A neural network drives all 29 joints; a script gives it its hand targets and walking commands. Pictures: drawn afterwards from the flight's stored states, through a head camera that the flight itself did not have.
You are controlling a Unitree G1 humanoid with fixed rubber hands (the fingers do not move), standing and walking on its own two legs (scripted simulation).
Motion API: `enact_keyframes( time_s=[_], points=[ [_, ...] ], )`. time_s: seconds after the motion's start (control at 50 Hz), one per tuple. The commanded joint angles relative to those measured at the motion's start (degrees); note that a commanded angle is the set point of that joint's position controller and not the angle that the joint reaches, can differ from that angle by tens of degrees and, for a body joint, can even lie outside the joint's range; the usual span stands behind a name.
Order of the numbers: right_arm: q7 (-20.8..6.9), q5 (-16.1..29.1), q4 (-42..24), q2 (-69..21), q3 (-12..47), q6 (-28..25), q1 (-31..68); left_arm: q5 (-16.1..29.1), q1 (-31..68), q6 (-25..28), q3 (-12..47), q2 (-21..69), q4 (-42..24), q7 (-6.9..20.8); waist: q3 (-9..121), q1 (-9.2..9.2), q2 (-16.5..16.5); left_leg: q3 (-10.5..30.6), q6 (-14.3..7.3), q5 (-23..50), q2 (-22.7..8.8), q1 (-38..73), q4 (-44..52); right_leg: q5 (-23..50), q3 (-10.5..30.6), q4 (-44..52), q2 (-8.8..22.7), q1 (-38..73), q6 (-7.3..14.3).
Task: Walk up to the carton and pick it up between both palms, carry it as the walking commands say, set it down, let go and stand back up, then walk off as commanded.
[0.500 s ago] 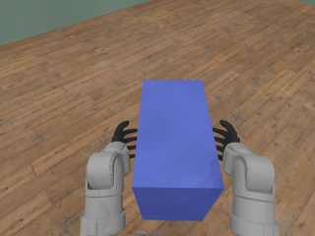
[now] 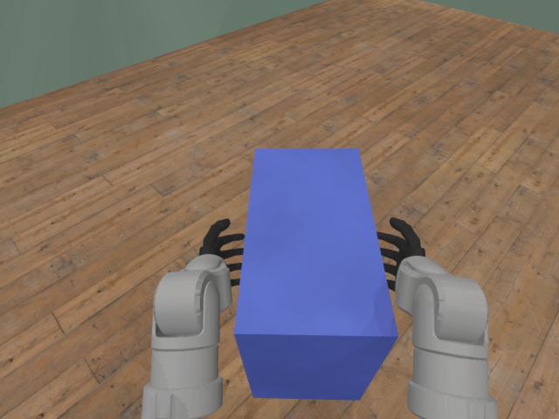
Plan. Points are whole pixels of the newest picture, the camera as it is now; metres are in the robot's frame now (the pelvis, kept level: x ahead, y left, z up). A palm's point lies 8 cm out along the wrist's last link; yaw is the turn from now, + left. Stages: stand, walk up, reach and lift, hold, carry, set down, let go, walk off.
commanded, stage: carry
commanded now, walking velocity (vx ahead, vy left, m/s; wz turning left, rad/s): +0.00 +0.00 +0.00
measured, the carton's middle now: (306, 272) +0.35 +0.00 +0.02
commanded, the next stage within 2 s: none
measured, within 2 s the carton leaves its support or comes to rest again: neither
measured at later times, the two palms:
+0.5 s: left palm (257, 280) +0.29 +0.07 +0.09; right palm (457, 296) +0.28 -0.18 +0.09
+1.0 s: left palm (269, 274) +0.31 +0.06 +0.07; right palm (462, 301) +0.28 -0.19 +0.07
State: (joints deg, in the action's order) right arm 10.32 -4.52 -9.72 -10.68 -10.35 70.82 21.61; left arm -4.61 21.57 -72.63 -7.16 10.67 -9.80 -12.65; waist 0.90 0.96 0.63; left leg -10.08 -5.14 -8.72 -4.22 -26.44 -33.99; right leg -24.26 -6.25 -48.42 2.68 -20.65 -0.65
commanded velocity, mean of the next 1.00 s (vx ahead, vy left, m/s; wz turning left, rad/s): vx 0.00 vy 0.12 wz -0.36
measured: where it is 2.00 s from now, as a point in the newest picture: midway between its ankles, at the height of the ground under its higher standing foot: outside the picture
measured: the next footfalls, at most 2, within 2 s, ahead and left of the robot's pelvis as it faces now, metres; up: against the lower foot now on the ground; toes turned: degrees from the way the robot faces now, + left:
right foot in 0.06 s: +0.04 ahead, -0.14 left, +0.00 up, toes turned -7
right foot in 1.44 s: -0.02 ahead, -0.15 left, +0.00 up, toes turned -25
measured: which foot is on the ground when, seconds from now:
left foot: down 0.00-1.00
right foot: up 0.00-0.04, down 0.06-1.00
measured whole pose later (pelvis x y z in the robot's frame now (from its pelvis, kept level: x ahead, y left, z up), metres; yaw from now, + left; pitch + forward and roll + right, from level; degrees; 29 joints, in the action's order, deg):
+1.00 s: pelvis -0.01 -0.03 +0.00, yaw -8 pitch +2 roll +2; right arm 11.0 -4.5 -9.3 -10.6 -10.3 69.7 21.1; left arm -4.6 21.3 -70.8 -7.1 10.6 -7.7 -11.8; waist -0.6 1.9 -0.4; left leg -13.6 0.2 -16.2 -5.9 -27.8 -37.8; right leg -21.5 0.2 -41.2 2.6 -22.0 -0.6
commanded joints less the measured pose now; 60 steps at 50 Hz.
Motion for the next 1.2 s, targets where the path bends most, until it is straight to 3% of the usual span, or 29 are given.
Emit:
enact_keyframes(
  time_s=[0.0,0.02,0.04,0.08,0.12,0.16,0.18,0.22,0.32,0.38,0.4,0.48,0.54,0.7,0.72,0.78,0.82,0.86,0.88,0.9,0.94,0.96,1.0,1.04,1.1,1.12,1.14,1.16,1.18],
  points=[
    [-15.92,20.5,-0.31,-54.15,37.73,-0.48,32.07,23.89,33.05,2.33,38.15,58.66,-0.29,17.14,27.28,-0.97,7.56,8.65,1.52,-12.37,-11.87,14.83,13.75,2.18,-1.29,17.31,0.4,2.8,1.43],
    [-15.8,20.9,-0.66,-52.97,37.84,-0.83,30.1,24.78,34.87,2.94,39.01,57.9,-2.25,17.09,28.95,-1.62,6.25,8.2,2.47,-8.8,-10.39,14.47,11.39,7.0,-0.98,19.49,0.33,5.31,1.74],
    [-15.65,21.94,-5.16,-53.6,40.13,-1.68,33.71,23.16,30.25,3.7,37.4,56.37,-1.23,17.33,30.17,-1.45,-5.27,6.13,3.54,-3.31,-7.1,12.77,5.0,15.84,9.68,23.64,7.24,7.96,2.98],
    [-15.87,22.32,-5.51,-54.57,41.09,-1.67,35.6,24.16,33.52,4.37,38.17,58.32,-3.32,17.77,27.71,-1.46,-12.69,5.25,5.48,-7.9,-3.11,12.41,-0.38,6.66,16.08,26.09,11.85,1.24,5.83],
    [-15.46,23.06,-11.05,-53.97,42.33,-2.18,36.06,24.8,32.76,4.51,38.32,58.24,-7.15,17.82,28.31,-1.37,-7.2,3.47,4.93,-3.23,-1.99,15.94,4.56,23.08,9.06,20.2,9.28,2.84,3.57],
    [-15.62,24.46,-12.04,-53.4,42.24,-1.8,38.93,23.33,29.99,4.51,37.33,58.78,-4.94,17.22,33.34,-1.37,0.71,9.37,3.47,1.09,-7.67,21.59,8.49,13.68,7.1,14.75,5.3,0.57,1.45],
    [-16.11,24.53,-9.59,-53.08,41.23,-1.52,36.83,24.13,34.8,4.55,38.97,58.18,-7.61,16.92,33.24,-1.47,6.24,13.7,2.85,-9.02,-10.84,21.34,12.18,4.52,7.29,14.86,4.01,-2.41,1.68],
    [-16.36,23.01,-1.31,-54.72,40.2,-0.37,30.97,22.39,29.85,3.54,37.42,56.18,-3.51,16.87,27.93,-0.85,4.42,9.86,2.9,-14.32,-10.3,16.03,11.13,3.94,6.34,19.17,3.34,-1.27,2.38],
    [-16.22,23.6,-4.99,-54.2,40.15,-1.45,37.83,23.82,34.98,4.36,38.34,57.78,-4.2,17.23,28.42,-1.29,-2.33,5.87,5.36,-5.35,-5.25,16.41,5.05,7.34,10.63,22.09,6.03,-1.74,3.44],
    [-16.13,23.83,-3.95,-55.85,41.38,-1.01,36.1,22.72,32.56,4.27,37.55,57.7,-2.85,17.24,27.68,-1.13,-2.86,8.83,3.72,-5.41,-8.0,15.64,6.91,11.39,9.21,20.68,4.61,0.4,2.77],
    [-16.03,22.71,-4.25,-53.22,40.37,-1.39,33.95,22.39,31.03,4.08,37.76,57.34,-1.98,17.04,28.81,-1.19,0.82,8.53,3.69,-7.81,-7.58,17.09,7.21,9.39,9.71,20.41,4.12,-1.12,3.03],
    [-16.06,24.4,-7.01,-54.68,41.77,-1.93,36.13,22.33,30.31,4.49,37.66,56.08,-4.43,17.12,27.04,-1.0,-3.99,5.5,5.01,-4.47,-5.93,14.39,2.78,15.81,14.39,20.75,8.53,-0.38,4.61],
    [-16.16,23.61,-2.61,-55.09,40.69,-1.4,31.72,23.73,34.91,4.31,39.07,56.19,-7.0,16.84,26.94,-0.89,-2.11,5.77,4.8,-0.62,-5.48,14.81,2.64,24.18,15.32,17.29,9.02,-0.06,4.64],
    [-15.4,23.01,-7.1,-54.49,40.93,-1.72,35.2,24.2,33.59,3.94,40.93,58.44,-7.27,17.14,24.39,-0.5,-5.34,4.59,4.56,-7.99,-2.56,15.38,5.1,18.09,20.67,20.46,9.18,-4.15,5.43],
    [-15.43,24.15,-6.75,-55.14,42.17,-1.83,35.32,23.85,32.35,4.19,40.01,56.52,-7.78,17.34,26.44,-0.93,-5.59,6.87,3.63,-5.43,-5.74,18.21,7.4,15.67,16.96,16.76,7.78,-5.16,4.55],
    [-15.41,23.77,-5.35,-54.0,41.18,-2.22,35.4,23.04,32.54,4.16,39.54,56.41,-6.5,17.03,32.06,-0.79,10.51,14.7,-1.09,-7.65,-18.66,26.05,12.68,0.53,8.38,0.17,1.59,-12.18,2.51],
    [-15.24,24.37,-5.37,-55.45,42.36,-1.83,35.02,23.96,32.38,4.21,40.0,56.51,-7.06,17.25,29.6,-0.4,7.71,8.02,-1.96,-11.76,-19.57,22.23,13.48,-2.02,5.82,-2.58,2.78,-10.9,3.04],
    [-14.6,23.38,-4.91,-55.26,41.07,-2.25,32.84,26.93,35.59,4.47,41.26,57.4,-9.85,17.31,29.1,-0.4,3.2,4.18,0.93,-6.65,-16.23,20.16,9.89,4.07,7.75,8.57,3.27,-6.44,4.35],
    [-14.5,22.65,-5.19,-53.34,40.97,-2.46,31.47,25.81,32.8,4.4,41.39,56.0,-8.51,17.22,29.18,-0.04,5.34,1.36,2.58,-9.91,-13.75,17.2,7.92,5.32,7.24,12.35,2.97,-2.44,5.01],
    [-14.49,22.89,-5.2,-54.47,40.73,-2.98,34.16,26.08,35.45,4.97,40.79,57.22,-9.6,17.32,27.33,0.51,1.51,-0.57,4.1,-9.34,-9.88,12.6,2.21,8.39,11.85,18.41,4.16,1.59,6.48],
    [-14.45,22.94,-8.02,-53.42,43.09,-2.72,32.34,25.28,28.58,5.05,39.64,55.45,-7.29,17.81,23.91,0.56,-16.32,2.0,7.8,-13.79,-4.16,-0.35,-8.86,27.43,32.45,23.96,13.87,5.65,9.29],
    [-14.51,22.98,-8.04,-55.31,42.76,-2.81,34.52,26.41,34.2,4.94,40.86,56.44,-9.56,17.8,23.85,0.32,-14.21,8.56,8.81,-15.66,-2.76,-3.4,-11.53,30.64,37.78,23.47,17.08,6.41,10.35],
    [-14.3,23.73,-11.86,-54.78,43.59,-3.34,36.11,26.95,35.7,5.62,41.35,57.27,-14.46,17.79,26.59,0.62,-10.83,6.77,8.31,-15.39,-0.21,-6.87,-13.3,49.13,30.91,19.03,15.21,14.54,9.77],
    [-14.51,24.04,-9.02,-56.64,43.3,-2.6,36.82,25.8,34.67,5.17,39.54,56.76,-11.87,17.69,27.25,0.67,-14.22,7.48,7.44,-14.72,1.26,-1.64,-7.64,57.47,28.74,17.11,12.3,14.42,7.66],
    [-14.1,22.71,-7.59,-56.86,43.17,-1.94,32.87,25.01,33.83,5.23,39.39,55.94,-12.92,16.85,29.21,-0.54,-14.34,5.04,5.89,-2.65,0.36,14.85,8.04,47.03,21.31,10.21,7.49,5.19,3.73],
    [-14.52,23.76,-10.69,-55.5,43.24,-2.38,35.53,25.73,35.77,5.47,40.23,56.54,-14.91,16.73,32.19,-0.85,-7.12,6.68,3.54,3.26,-3.7,24.64,12.19,38.28,17.94,4.97,5.09,-1.3,2.02],
    [-15.29,24.54,-10.3,-55.18,43.17,-2.38,34.6,25.49,36.73,5.32,41.56,55.98,-16.37,16.39,31.59,-1.36,6.13,13.12,0.19,14.74,-14.5,35.98,10.97,7.22,11.26,-1.02,0.87,-14.34,0.17],
    [-15.31,25.22,-7.38,-55.92,43.27,-2.03,32.66,25.37,35.91,5.03,41.3,56.0,-15.36,16.23,35.62,-1.33,10.97,17.9,-5.42,25.26,-24.29,39.12,8.57,-11.4,6.48,-12.69,-0.02,-20.39,-0.09],
    [-15.55,25.89,-9.37,-57.17,43.18,-1.85,34.2,24.95,34.11,5.28,40.89,55.45,-15.75,16.1,34.5,-1.25,6.13,13.32,-5.69,24.66,-23.39,39.37,6.5,-11.62,6.0,-16.08,1.36,-21.01,0.01]
  ],
)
